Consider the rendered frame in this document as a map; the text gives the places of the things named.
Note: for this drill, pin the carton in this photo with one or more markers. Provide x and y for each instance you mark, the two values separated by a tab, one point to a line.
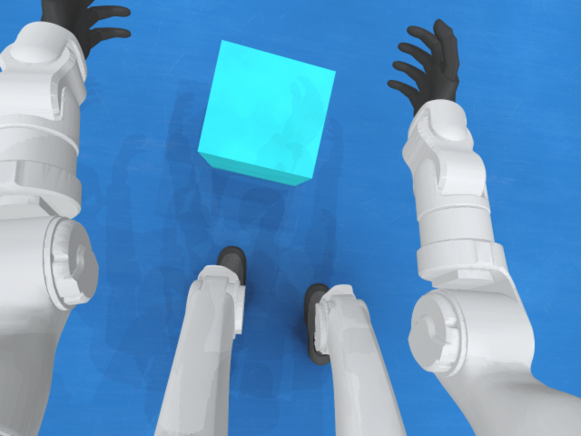
265	115

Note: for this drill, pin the left robot thigh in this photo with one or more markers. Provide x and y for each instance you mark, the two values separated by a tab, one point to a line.
196	399

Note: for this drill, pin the robot left forearm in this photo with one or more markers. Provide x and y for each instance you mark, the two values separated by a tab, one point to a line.
41	90

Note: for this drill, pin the right robot hand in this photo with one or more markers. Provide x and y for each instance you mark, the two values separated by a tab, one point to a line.
441	66

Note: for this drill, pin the left robot upper arm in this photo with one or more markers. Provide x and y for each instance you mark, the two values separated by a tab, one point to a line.
47	267

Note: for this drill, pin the left robot foot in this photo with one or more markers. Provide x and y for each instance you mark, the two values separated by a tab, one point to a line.
234	259

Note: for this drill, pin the left robot hand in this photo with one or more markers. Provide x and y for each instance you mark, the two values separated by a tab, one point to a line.
74	16

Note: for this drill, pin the right robot upper arm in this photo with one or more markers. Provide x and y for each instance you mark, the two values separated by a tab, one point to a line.
480	346

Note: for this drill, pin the robot right forearm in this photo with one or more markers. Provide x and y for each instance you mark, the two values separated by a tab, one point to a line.
458	250

